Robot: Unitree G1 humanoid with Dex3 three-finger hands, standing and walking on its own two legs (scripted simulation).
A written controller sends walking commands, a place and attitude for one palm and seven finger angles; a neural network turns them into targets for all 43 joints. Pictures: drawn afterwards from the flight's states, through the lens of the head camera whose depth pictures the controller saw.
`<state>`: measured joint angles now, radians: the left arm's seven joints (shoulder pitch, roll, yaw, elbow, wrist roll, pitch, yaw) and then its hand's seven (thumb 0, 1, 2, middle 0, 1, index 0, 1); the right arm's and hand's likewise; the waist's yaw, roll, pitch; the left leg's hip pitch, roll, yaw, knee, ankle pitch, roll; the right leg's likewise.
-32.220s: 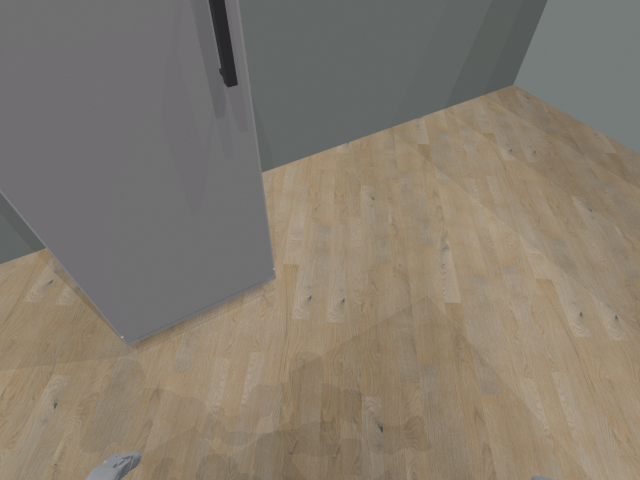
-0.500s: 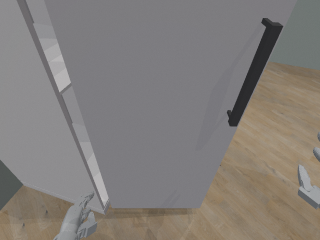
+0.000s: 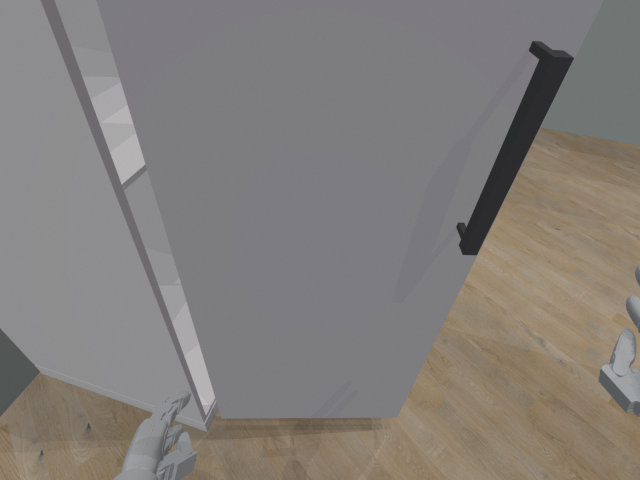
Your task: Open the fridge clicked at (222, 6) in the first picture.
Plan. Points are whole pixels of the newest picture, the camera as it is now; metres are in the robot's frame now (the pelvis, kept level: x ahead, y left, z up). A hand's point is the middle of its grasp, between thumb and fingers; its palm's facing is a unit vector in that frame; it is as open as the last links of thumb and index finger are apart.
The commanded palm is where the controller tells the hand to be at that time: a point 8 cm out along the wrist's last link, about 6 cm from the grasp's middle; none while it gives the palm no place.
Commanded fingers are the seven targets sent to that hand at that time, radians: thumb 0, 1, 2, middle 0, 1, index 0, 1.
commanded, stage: step back with the hand held close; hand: right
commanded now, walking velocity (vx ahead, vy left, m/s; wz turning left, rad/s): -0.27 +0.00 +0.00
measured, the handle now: (498, 163) +0.44 -0.23 +0.22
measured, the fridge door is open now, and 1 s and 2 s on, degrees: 72 72 72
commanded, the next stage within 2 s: stop stepping back and stand still in 1.16 s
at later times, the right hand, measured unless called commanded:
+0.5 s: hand out of the picture +0.15 -0.29 +0.15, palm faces +0.38 +0.80 -0.47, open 7.4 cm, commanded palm +0.09 -0.32 +0.17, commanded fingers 0.00 -0.90 -0.90 0.20 0.30 0.20 0.30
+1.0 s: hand out of the picture +0.07 -0.34 +0.16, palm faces +0.51 +0.77 -0.38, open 7.4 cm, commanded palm -0.02 -0.36 +0.17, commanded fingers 0.00 -0.90 -0.90 0.20 0.30 0.20 0.30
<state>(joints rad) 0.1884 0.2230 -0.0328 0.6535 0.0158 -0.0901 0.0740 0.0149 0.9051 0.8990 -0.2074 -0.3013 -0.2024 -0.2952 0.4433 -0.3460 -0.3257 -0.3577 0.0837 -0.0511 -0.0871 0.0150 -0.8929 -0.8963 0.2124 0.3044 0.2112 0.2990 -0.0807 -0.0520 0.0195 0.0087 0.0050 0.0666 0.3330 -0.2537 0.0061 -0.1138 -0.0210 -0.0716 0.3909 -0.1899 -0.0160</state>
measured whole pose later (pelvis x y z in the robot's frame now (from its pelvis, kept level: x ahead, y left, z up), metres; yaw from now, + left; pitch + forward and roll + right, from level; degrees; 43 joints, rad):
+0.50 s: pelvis -0.05 -0.02 -0.01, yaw +1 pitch +0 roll +2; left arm 0.19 0.23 -0.01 0.54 -0.01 0.00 0.08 0.01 0.91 0.90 -0.21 -0.30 -0.20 -0.29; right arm 0.54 -0.43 -0.40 -0.48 0.07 -0.16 -0.12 0.01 -0.89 -0.90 0.22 0.30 0.22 0.30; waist -0.02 -0.02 0.03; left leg -0.22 0.01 0.06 0.43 -0.20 -0.02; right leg -0.34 -0.02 -0.08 0.48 -0.14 -0.05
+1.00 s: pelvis -0.13 -0.05 -0.02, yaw -5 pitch -2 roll +6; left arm 0.18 0.19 0.01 0.61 0.02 -0.10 0.07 0.02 0.91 0.90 -0.21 -0.30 -0.20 -0.30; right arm 0.39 -0.42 -0.42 -0.46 0.02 -0.24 -0.13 0.01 -0.89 -0.90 0.22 0.30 0.21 0.30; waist -0.01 -0.03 0.04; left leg -0.37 -0.13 -0.03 0.98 -0.40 -0.01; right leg -0.47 -0.02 -0.01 0.52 -0.05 -0.11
